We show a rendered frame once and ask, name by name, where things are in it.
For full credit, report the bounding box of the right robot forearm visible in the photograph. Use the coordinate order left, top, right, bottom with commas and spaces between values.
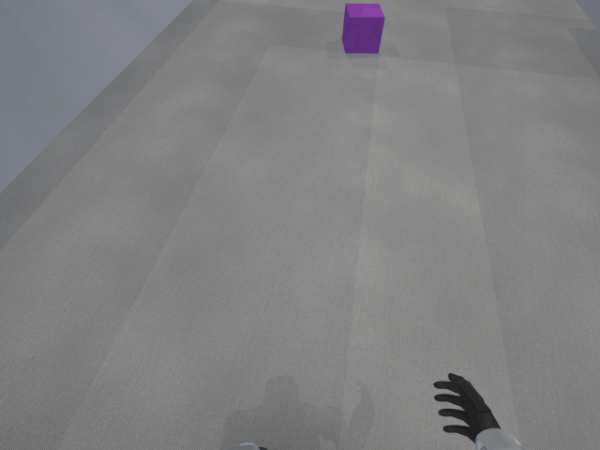
475, 428, 526, 450

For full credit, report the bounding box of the carton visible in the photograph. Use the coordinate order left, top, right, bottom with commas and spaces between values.
342, 4, 385, 53

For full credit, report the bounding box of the robot right hand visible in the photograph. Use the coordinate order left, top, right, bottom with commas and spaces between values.
433, 373, 500, 443

